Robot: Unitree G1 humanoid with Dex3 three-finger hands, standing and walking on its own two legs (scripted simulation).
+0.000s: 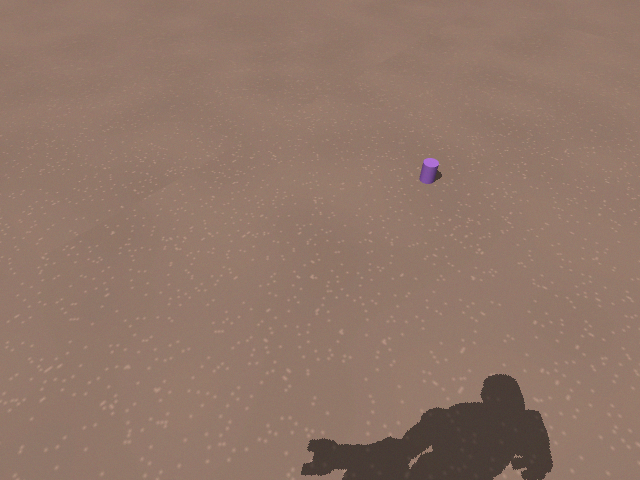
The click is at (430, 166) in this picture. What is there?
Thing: squat round
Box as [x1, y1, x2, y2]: [419, 158, 438, 183]
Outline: 426,158 423,161 419,178 422,182 431,183 434,179 438,162 435,159
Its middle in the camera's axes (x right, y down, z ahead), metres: +0.54 -0.34 +1.92
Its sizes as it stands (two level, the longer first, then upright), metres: 0.074 0.074 0.104
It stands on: the floor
